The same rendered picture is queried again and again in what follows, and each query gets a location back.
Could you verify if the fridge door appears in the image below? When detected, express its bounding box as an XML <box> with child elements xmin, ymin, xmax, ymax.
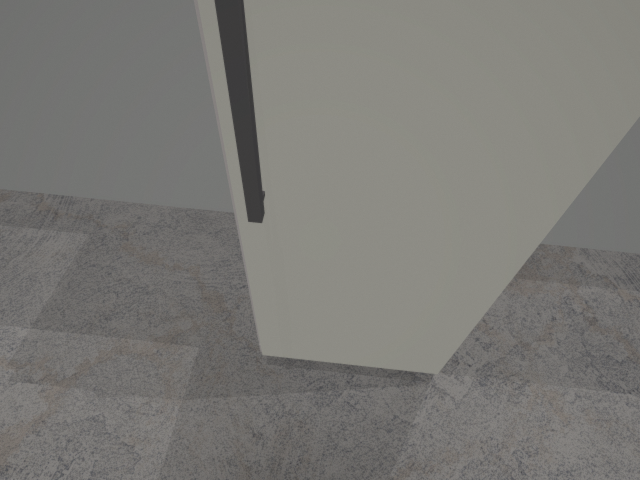
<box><xmin>198</xmin><ymin>0</ymin><xmax>640</xmax><ymax>374</ymax></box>

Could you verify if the handle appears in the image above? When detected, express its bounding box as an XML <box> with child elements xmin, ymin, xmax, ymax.
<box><xmin>215</xmin><ymin>0</ymin><xmax>265</xmax><ymax>223</ymax></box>

